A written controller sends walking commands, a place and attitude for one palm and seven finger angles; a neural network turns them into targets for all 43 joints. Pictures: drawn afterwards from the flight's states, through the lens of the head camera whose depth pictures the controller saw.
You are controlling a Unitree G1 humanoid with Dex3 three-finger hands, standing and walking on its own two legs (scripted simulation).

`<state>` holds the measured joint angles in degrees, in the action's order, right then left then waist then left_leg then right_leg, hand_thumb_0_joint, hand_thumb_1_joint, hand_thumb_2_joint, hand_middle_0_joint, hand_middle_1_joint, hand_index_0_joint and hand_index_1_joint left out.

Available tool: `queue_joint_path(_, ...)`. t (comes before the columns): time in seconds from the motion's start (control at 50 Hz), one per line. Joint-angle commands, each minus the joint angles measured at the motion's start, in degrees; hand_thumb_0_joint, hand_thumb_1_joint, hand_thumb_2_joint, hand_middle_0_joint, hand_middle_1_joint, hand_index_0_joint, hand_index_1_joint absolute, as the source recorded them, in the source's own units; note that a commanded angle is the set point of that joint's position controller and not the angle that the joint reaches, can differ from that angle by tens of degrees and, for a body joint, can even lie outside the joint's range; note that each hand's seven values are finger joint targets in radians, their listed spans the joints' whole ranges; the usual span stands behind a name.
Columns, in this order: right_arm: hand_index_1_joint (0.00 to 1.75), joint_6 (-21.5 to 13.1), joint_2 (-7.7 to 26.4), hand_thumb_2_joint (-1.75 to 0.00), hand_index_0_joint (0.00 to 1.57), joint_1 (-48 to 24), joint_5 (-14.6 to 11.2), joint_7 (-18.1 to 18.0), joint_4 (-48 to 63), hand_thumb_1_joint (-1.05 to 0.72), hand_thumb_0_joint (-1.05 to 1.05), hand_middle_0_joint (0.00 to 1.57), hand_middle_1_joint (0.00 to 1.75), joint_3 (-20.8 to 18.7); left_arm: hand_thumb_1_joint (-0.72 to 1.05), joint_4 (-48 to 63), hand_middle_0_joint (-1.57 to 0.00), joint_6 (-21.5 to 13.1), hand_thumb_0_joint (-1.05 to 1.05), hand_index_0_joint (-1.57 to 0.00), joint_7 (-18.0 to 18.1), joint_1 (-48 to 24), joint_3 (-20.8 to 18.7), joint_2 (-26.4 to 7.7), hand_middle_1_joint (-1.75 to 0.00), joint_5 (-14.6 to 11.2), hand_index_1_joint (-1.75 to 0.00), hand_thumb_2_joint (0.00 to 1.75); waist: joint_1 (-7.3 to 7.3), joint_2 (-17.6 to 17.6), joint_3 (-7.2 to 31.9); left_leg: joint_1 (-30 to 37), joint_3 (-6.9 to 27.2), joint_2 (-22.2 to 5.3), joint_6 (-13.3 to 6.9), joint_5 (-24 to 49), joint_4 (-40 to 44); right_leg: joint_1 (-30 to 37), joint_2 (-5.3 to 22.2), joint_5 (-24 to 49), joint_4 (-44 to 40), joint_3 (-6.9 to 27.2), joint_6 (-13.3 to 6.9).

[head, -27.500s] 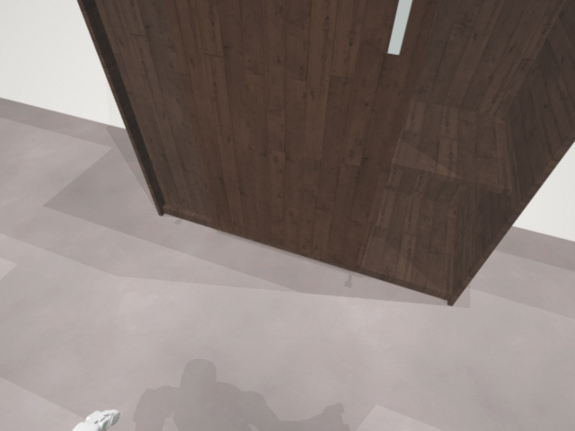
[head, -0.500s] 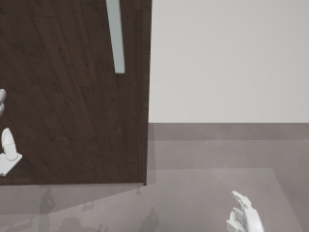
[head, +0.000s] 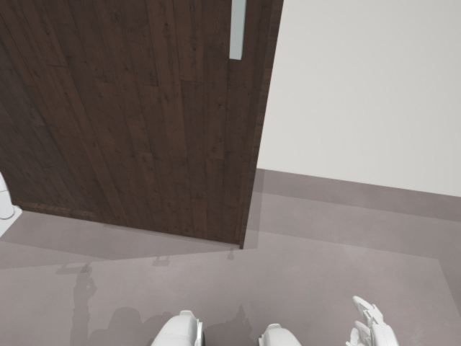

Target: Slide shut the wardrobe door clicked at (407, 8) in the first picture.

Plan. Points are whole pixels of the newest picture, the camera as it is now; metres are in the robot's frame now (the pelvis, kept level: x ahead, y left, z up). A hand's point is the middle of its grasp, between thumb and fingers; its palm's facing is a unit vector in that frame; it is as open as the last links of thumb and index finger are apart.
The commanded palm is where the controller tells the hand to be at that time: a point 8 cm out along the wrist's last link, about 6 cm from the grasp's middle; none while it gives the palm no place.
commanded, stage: stop stepping back and stand still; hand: left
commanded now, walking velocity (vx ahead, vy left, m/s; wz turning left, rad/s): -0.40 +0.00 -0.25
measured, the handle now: (240, 7) +0.66 +0.03 +0.30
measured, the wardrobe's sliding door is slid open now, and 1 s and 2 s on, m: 0.00 0.00 0.00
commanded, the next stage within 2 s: let the arm hang, fingers relaxed in 1.14 s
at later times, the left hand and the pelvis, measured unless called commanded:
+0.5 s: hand out of the picture +0.02 +0.28 +0.26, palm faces +0.44 -0.83 -0.33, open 7.4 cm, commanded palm -0.01 +0.30 +0.22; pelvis -0.20 +0.02 +0.05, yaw -10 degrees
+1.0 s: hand out of the picture -0.03 +0.27 +0.23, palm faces +0.40 -0.77 -0.49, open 7.4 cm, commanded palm -0.08 +0.30 +0.22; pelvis -0.27 +0.03 +0.03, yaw -10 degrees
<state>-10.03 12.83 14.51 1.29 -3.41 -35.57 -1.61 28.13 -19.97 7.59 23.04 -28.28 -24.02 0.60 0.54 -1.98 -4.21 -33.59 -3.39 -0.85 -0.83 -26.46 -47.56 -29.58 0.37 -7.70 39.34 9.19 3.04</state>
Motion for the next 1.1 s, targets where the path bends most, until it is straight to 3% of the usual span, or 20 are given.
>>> queue_joint_path(0.0,0.3,-0.1,4.1,-0.9,0.2,-2.7,0.7,0.8,4.2,-0.9,0.0,0.2,0.3,-2.1,0.9,10.8,-0.2,-1.2,0.0,-0.2,0.9,-5.7,-5.5,-12.8,-0.3,-1.8,-0.3,0.9,1.07,-17.7,8.8,32.2,1.8,1.8,1.4,-1.5,-17.9,-29.6,12.4,-35.9,-30.0,10.7,-9.2)
queue_joint_path(0.04,0.3,0.5,5.7,-0.9,0.2,-0.6,-0.2,-0.6,6.1,-0.9,0.0,0.2,0.3,-1.7,0.9,10.9,-0.2,-0.7,0.0,-0.2,0.0,-10.6,-3.2,-10.8,-0.3,-2.5,-0.3,0.9,2.98,-9.7,8.2,31.9,4.1,0.2,-0.2,-6.8,1.4,-25.5,6.6,-37.0,-16.0,1.9,-3.7)
queue_joint_path(0.08,0.3,-1.9,10.1,-0.9,0.2,-4.3,-0.1,-2.2,9.4,-0.9,0.0,0.2,0.3,-2.0,0.9,15.5,-0.2,-0.4,0.0,-0.2,0.6,-20.5,-1.2,-7.4,-0.3,-1.6,-0.3,0.9,3.41,33.5,4.2,-5.2,36.8,-23.8,-11.6,-41.0,44.8,-6.3,-7.0,-26.1,45.7,-10.5,1.9)
queue_joint_path(0.1,0.3,-3.0,7.7,-0.9,0.2,-2.4,0.1,-2.1,9.3,-0.9,0.0,0.2,0.3,-2.9,0.9,15.5,-0.2,-0.6,0.0,-0.2,1.8,-26.9,-5.3,-13.0,-0.3,0.2,-0.3,0.9,2.43,24.5,-0.2,-14.6,37.6,-24.8,-13.8,-32.2,45.0,-4.9,-3.1,-19.7,54.1,-0.1,0.6)
queue_joint_path(0.14,0.3,-2.6,8.2,-0.9,0.2,-4.9,-1.4,-0.3,8.5,-0.9,0.0,0.2,0.3,-4.8,0.9,7.1,-0.2,1.2,0.0,-0.2,0.6,-18.0,-2.3,-9.0,-0.3,-0.2,-0.3,0.9,-0.76,12.0,8.0,-7.6,19.1,-17.3,-8.9,-22.2,33.7,1.6,-3.3,-18.1,53.4,-6.1,0.1)
queue_joint_path(0.18,0.3,-2.7,8.6,-0.9,0.2,-7.2,-1.8,1.6,9.5,-0.9,0.0,0.2,0.3,-4.6,0.9,6.2,-0.2,2.6,0.0,-0.2,-0.1,-6.3,-2.6,-7.0,-0.3,-1.2,-0.3,0.9,-2.9,15.4,10.6,-1.0,5.8,-10.4,-4.1,-20.3,34.5,4.9,-6.0,-17.8,39.5,-17.2,-0.9)
queue_joint_path(0.26,0.3,-0.6,3.8,-0.9,0.2,-8.6,-0.2,0.7,10.1,-0.9,0.0,0.2,0.3,-1.4,0.9,16.4,-0.2,4.2,0.0,-0.2,2.0,3.8,-3.3,-10.5,-0.3,-3.4,-0.3,0.9,-2.96,17.3,14.7,1.4,3.6,-11.5,3.0,-17.1,29.8,26.7,-6.5,-30.9,-3.2,-19.0,-7.4)
queue_joint_path(0.3,0.3,1.0,3.1,-0.9,0.2,-8.2,-1.3,-0.1,9.1,-0.9,0.0,0.2,0.3,-1.6,0.9,18.8,-0.2,5.6,0.0,-0.2,1.9,1.6,-4.9,-12.5,-0.3,-2.5,-0.3,0.9,-3.25,-14.2,9.2,-3.9,-5.9,0.8,3.1,-6.2,-18.2,15.0,11.8,-27.7,-28.6,9.4,-14.8)
queue_joint_path(0.32,0.3,0.6,5.7,-0.9,0.2,-8.6,-1.8,-0.6,9.1,-0.9,0.0,0.2,0.3,-1.5,0.9,21.4,-0.2,5.3,0.0,-0.2,1.7,-4.1,-7.0,-16.9,-0.3,-2.4,-0.3,0.9,-1.64,-16.9,4.0,-15.7,4.6,1.5,2.5,0.2,-34.2,8.8,19.2,-32.1,-34.8,24.1,-15.9)
queue_joint_path(0.36,0.3,-1.5,3.9,-0.9,0.2,-7.9,0.4,0.8,6.2,-0.9,0.0,0.2,0.3,0.5,0.9,12.8,-0.2,4.1,0.0,-0.2,0.5,-10.3,-11.2,-21.2,-0.3,-3.3,-0.3,0.9,1.6,-6.6,4.0,-9.3,6.9,-6.4,3.9,7.5,-39.4,-2.5,20.4,-29.6,-31.2,21.1,-18.4)
queue_joint_path(0.44,0.3,-0.8,5.9,-0.9,0.2,-5.5,-1.5,-2.9,4.5,-0.9,0.0,0.2,0.3,-0.2,0.9,-6.6,-0.2,6.2,0.0,-0.2,0.5,-6.1,1.0,-7.4,-0.3,-2.9,-0.3,0.9,-0.58,9.2,1.6,-7.0,3.5,-3.1,1.1,10.6,-15.2,7.3,13.4,-30.0,-27.8,12.7,-12.1)
queue_joint_path(0.56,0.3,-3.3,6.2,-0.9,0.2,-3.5,0.1,-3.8,6.3,-0.9,0.0,0.2,0.3,-0.1,0.9,-1.4,-0.2,7.2,0.0,-0.2,1.9,-7.4,5.0,-5.4,-0.3,-1.7,-0.3,0.9,-0.85,-15.4,10.8,21.1,-6.1,1.6,-1.7,1.4,17.5,10.0,8.6,-34.3,-23.9,1.7,-9.4)
queue_joint_path(0.6,0.3,-3.6,8.3,-0.9,0.2,-2.3,0.3,-3.5,7.3,-0.9,0.0,0.2,0.3,-0.8,0.9,6.3,-0.2,6.5,0.0,-0.2,1.7,-6.1,3.7,-6.9,-0.3,-1.7,-0.3,0.9,0.92,-0.1,10.9,31.3,2.8,-4.0,-4.9,-7.0,27.8,0.9,4.6,-32.8,-9.0,0.0,-7.4)
queue_joint_path(0.64,0.3,-3.6,8.2,-0.9,0.2,-4.8,-0.2,-2.6,8.7,-0.9,0.0,0.2,0.3,-0.5,0.9,16.5,-0.2,3.7,0.0,-0.2,2.4,-10.2,0.4,-11.4,-0.3,-0.7,-0.3,0.9,1.24,22.4,3.8,26.7,29.7,-24.2,-12.3,-21.6,43.7,-13.5,-1.8,-23.7,22.3,-11.6,-3.5)
queue_joint_path(0.68,0.3,-4.0,6.9,-0.9,0.2,-4.2,0.1,-1.6,5.7,-0.9,0.0,0.2,0.3,-1.1,0.9,21.7,-0.2,1.4,0.0,-0.2,1.8,-9.0,-7.8,-21.7,-0.3,-0.8,-0.3,0.9,-0.06,20.4,5.5,17.6,21.4,-21.7,-9.9,-17.5,43.9,-7.0,0.0,-17.3,32.9,-9.3,-3.5)
queue_joint_path(0.86,0.3,-0.6,6.2,-0.9,0.2,-3.6,-0.4,-2.3,6.7,-0.9,0.0,0.2,0.3,-1.5,0.9,1.5,-0.2,6.2,0.0,-0.2,2.6,1.8,-2.1,-7.9,-0.3,-0.9,-0.3,0.9,-1.58,12.4,6.4,4.6,0.4,-12.7,-3.6,-14.4,28.5,24.4,-2.8,-17.4,-5.0,-21.8,-4.3)
queue_joint_path(0.9,0.3,0.3,5.1,-0.9,0.2,-4.3,-1.0,-1.9,6.6,-0.9,0.0,0.2,0.3,-1.4,0.9,-0.2,-0.2,7.3,0.0,-0.2,2.2,2.1,-0.8,-7.6,-0.3,-1.0,-0.3,0.9,-1.78,-3.5,7.6,-0.3,-4.7,-6.1,-1.9,-8.4,3.0,26.8,5.5,-23.9,-16.8,-5.9,-8.8)
queue_joint_path(0.92,0.3,0.4,4.7,-0.9,0.2,-5.3,-1.3,-1.8,7.4,-0.9,0.0,0.2,0.3,-1.7,0.9,0.7,-0.2,7.3,0.0,-0.2,2.3,1.3,-2.8,-11.2,-0.3,-0.9,-0.3,0.9,-2.18,-19.0,6.2,-10.1,-2.5,-0.6,-0.3,-5.4,-14.3,25.9,18.6,-26.6,-26.3,20.3,-15.4)
queue_joint_path(0.94,0.3,-0.1,6.2,-0.9,0.2,-5.9,-1.0,-1.7,7.4,-0.9,0.0,0.2,0.3,-1.9,0.9,3.6,-0.2,6.0,0.0,-0.2,2.1,-1.8,-3.6,-13.0,-0.3,-1.2,-0.3,0.9,-1.81,-17.4,3.5,-12.9,2.6,-1.6,0.6,-2.5,-24.3,23.2,23.0,-14.0,-27.6,24.5,-17.3)
queue_joint_path(1.08,0.3,-0.8,4.1,-0.9,0.2,-8.7,-0.5,-2.7,4.6,-0.9,0.0,0.2,0.3,-0.2,0.9,12.2,-0.2,3.4,0.0,-0.2,2.5,-5.0,-2.5,-11.4,-0.3,-1.4,-0.3,0.9,-0.73,-6.8,5.9,14.8,-1.3,-3.1,-0.1,6.7,5.0,7.6,14.2,-15.4,-20.8,-1.6,-10.8)
